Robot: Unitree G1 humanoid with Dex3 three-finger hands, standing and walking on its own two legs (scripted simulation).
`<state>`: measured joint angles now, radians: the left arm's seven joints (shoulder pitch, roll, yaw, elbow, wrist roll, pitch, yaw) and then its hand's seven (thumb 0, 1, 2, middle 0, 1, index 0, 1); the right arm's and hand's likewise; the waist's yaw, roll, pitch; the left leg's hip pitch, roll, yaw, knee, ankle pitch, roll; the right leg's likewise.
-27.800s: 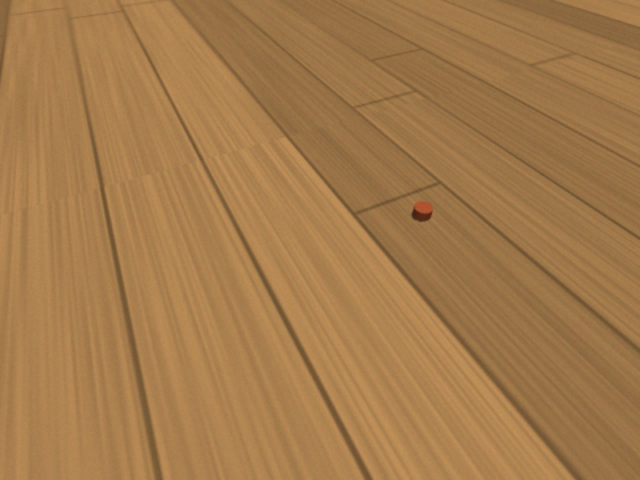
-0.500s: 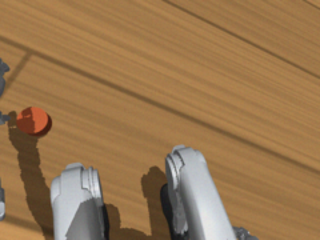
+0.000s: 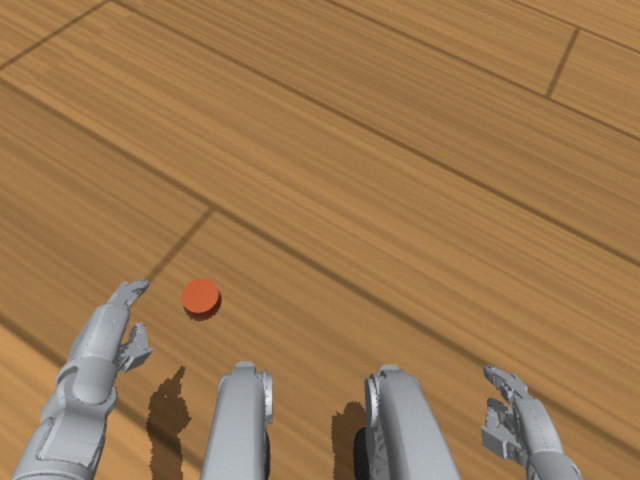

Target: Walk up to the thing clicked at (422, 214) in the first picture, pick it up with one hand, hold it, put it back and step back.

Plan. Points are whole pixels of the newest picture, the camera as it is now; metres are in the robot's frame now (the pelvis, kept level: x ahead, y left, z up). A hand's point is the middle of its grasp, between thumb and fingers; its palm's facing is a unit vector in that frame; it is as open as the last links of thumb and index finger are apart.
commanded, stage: home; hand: left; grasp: from above
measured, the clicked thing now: (202, 298) +0.51 +0.28 -0.51
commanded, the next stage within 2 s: none
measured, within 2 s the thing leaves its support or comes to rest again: neither
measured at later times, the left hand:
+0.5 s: hand (108, 368) +0.25 +0.19 +0.11, palm faces +0.12 -0.97 -0.22, open 7.4 cm
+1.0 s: hand (91, 406) +0.22 +0.19 +0.14, palm faces +0.12 -0.97 -0.20, open 7.4 cm
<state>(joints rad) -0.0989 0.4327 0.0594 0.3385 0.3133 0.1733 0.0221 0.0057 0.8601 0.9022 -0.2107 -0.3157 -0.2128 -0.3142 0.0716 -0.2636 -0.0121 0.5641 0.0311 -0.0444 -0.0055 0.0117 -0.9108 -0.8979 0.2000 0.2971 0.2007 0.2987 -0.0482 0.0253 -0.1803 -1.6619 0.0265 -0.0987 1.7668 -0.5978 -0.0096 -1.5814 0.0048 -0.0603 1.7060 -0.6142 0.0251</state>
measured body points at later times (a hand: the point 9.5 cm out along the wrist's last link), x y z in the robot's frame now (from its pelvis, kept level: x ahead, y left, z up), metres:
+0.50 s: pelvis +0.07 +0.00 +0.17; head +0.11 +0.01 +0.61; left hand +0.24 +0.24 +0.13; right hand +0.22 -0.24 +0.09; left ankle +0.09 +0.12 -0.50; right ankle +0.08 -0.14 -0.50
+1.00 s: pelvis +0.07 +0.00 +0.18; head +0.09 +0.00 +0.63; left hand +0.21 +0.24 +0.15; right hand +0.26 -0.23 +0.13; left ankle +0.09 +0.12 -0.50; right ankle +0.08 -0.14 -0.50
